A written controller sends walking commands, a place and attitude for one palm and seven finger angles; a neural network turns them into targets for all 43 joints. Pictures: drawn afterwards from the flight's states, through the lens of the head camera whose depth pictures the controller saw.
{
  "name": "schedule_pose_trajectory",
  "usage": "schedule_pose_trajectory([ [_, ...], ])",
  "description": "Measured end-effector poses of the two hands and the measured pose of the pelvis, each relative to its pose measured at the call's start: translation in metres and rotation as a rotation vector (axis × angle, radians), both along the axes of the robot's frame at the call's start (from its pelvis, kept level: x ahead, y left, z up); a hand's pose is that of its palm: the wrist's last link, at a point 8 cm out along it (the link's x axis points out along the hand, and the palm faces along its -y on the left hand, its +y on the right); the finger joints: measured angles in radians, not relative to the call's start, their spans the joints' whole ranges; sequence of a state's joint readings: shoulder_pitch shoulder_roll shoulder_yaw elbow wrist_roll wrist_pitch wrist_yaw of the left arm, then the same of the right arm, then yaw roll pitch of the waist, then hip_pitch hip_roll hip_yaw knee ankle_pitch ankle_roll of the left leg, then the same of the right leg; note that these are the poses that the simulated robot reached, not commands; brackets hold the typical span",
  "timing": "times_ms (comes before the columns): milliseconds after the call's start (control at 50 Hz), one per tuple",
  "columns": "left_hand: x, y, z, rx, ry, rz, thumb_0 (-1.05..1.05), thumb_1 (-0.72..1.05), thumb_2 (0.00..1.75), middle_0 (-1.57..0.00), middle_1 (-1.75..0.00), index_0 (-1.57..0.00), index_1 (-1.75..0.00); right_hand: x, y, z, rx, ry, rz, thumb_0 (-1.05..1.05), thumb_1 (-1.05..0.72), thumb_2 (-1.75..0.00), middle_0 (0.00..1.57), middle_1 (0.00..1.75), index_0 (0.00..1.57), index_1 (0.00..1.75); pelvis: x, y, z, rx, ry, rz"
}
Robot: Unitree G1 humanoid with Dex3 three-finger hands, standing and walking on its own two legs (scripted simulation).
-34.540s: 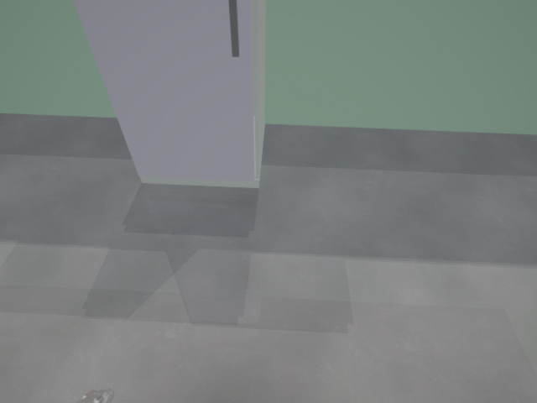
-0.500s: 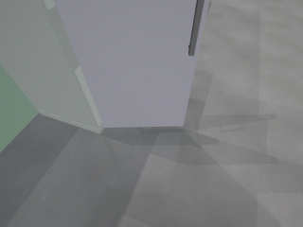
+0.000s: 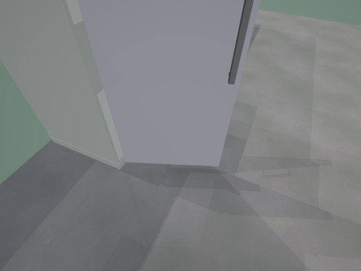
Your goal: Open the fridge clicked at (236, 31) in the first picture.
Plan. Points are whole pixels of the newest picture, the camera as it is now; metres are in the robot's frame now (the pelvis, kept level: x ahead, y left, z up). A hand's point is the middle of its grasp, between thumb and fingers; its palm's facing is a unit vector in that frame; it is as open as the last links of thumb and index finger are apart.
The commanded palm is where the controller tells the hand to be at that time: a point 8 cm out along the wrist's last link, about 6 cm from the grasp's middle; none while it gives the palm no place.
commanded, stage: let the arm hang, fingers relaxed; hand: right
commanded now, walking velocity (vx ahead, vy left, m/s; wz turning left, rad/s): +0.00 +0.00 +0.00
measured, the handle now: (240, 31) +0.82 -0.14 +0.17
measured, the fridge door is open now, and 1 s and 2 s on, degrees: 69 69 69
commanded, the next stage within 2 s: look to check the result in 0.08 s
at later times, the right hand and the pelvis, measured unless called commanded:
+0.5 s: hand out of the picture +0.03 -0.21 -0.17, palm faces -0.04 +0.96 -0.26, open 7.4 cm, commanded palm none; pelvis +0.00 +0.00 +0.00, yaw +0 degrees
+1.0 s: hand out of the picture +0.10 -0.24 -0.16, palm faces -0.05 +0.94 -0.34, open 7.4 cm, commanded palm none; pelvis +0.01 +0.01 +0.00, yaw +0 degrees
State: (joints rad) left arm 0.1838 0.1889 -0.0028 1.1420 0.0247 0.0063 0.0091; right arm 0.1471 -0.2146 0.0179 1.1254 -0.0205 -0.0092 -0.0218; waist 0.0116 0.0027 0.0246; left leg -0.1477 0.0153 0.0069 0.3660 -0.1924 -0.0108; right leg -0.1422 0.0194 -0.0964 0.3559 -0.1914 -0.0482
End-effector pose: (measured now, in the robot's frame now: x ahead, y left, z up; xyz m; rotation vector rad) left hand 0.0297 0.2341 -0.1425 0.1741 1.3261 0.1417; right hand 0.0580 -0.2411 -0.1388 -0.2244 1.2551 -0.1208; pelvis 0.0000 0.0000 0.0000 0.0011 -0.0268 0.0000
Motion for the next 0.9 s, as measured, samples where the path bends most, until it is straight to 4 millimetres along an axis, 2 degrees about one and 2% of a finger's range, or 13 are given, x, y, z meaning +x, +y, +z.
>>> schedule_pose_trajectory([
  [240, -0.014, 0.011, 0.004, 0.033, 0.057, 0.017, 0.00, 0.90, 0.90, -0.21, -0.30, -0.20, -0.30, -0.028, -0.003, -0.005, 0.000, 0.097, -0.019, 0.01, -0.91, -0.90, 0.20, 0.30, 0.20, 0.30, 0.004, 0.001, 0.001, 0.001, -0.001, 0.005],
  [420, -0.007, 0.021, 0.006, 0.051, 0.053, 0.010, 0.00, 0.90, 0.90, -0.21, -0.30, -0.20, -0.30, -0.035, -0.012, -0.003, -0.021, 0.125, -0.024, 0.01, -0.91, -0.90, 0.20, 0.30, 0.20, 0.30, 0.004, 0.002, 0.001, 0.002, -0.001, 0.006],
  [540, 0.007, 0.029, 0.009, 0.065, 0.025, -0.004, 0.00, 0.90, 0.90, -0.21, -0.30, -0.20, -0.30, -0.024, -0.019, 0.001, -0.040, 0.097, -0.018, 0.01, -0.91, -0.90, 0.20, 0.30, 0.20, 0.30, 0.005, 0.003, 0.002, 0.002, 0.000, 0.004],
  [900, 0.052, 0.061, 0.025, 0.127, -0.070, -0.040, 0.00, 0.90, 0.90, -0.21, -0.30, -0.20, -0.30, 0.031, -0.038, 0.017, -0.096, -0.030, 0.020, 0.01, -0.91, -0.90, 0.20, 0.30, 0.20, 0.30, 0.012, 0.009, 0.004, 0.002, 0.002, 0.000],
])
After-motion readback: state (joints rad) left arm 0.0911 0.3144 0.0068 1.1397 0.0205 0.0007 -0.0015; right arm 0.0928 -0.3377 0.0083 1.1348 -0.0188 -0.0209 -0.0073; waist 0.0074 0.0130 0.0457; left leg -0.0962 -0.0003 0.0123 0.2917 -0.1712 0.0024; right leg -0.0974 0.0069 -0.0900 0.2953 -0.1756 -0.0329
